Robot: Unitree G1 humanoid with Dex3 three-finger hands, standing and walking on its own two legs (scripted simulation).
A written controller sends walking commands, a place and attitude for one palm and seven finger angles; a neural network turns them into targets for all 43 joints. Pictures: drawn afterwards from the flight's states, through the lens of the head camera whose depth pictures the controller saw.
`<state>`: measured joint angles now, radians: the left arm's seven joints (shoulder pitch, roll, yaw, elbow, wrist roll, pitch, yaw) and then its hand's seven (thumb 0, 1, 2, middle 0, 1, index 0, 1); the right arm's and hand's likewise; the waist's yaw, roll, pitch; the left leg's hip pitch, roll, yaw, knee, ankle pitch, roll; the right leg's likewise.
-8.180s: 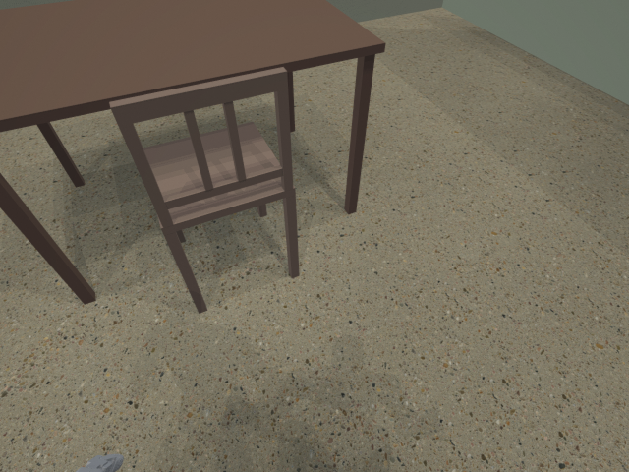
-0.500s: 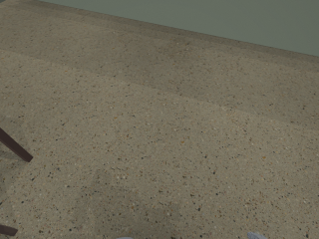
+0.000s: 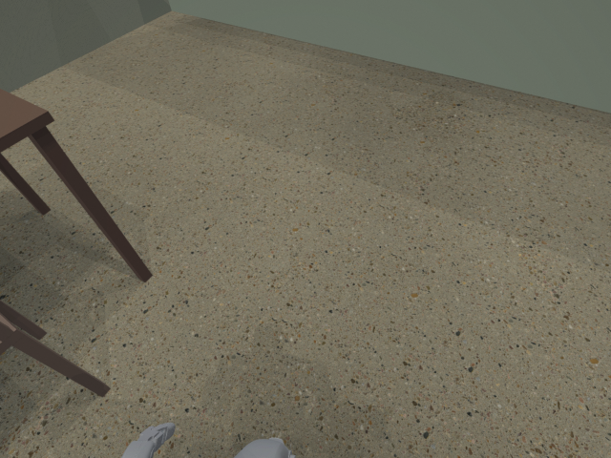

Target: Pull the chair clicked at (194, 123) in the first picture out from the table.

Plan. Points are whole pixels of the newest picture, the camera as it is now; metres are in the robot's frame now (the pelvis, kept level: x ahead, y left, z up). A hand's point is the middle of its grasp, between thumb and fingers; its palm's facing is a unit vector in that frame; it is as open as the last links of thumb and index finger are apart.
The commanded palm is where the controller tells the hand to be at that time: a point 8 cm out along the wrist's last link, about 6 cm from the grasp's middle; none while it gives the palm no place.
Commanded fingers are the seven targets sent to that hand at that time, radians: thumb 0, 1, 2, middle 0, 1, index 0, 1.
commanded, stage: turn to face it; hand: left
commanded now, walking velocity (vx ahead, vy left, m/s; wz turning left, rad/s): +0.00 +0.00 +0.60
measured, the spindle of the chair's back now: out of the picture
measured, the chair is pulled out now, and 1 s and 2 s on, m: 0.00 0.00 0.00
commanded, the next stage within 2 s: take the last steps up to it in 1.54 s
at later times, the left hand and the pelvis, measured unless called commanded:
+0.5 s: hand out of the picture -0.01 +0.27 -0.16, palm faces +0.33 -0.90 -0.27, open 7.4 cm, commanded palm none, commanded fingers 0.00 0.90 0.90 -0.20 -0.30 -0.20 -0.30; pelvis -0.01 +0.04 +0.00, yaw +17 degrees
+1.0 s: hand out of the picture -0.04 +0.20 -0.14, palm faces +0.56 -0.78 -0.28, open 7.4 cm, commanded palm none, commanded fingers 0.00 0.90 0.90 -0.20 -0.30 -0.20 -0.30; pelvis +0.01 -0.01 +0.01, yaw +36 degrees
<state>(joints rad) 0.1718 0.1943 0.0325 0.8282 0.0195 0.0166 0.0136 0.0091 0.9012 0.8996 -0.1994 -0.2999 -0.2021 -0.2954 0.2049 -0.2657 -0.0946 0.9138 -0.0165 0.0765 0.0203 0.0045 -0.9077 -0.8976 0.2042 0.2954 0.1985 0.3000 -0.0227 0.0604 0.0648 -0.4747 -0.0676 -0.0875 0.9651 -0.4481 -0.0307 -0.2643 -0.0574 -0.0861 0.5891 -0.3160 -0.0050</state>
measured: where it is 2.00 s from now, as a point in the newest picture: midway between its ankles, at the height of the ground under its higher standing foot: outside the picture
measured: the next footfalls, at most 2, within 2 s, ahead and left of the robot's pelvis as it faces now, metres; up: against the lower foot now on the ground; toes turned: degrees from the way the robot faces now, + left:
left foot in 0.32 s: +0.01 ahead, +0.14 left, +0.00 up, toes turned +17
right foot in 0.74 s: +0.09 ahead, -0.09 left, +0.00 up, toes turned +24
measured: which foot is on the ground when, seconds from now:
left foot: up 0.00-0.30, down 0.32-0.74, up 0.76-1.00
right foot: down 0.00-0.32, up 0.34-0.72, down 0.74-1.00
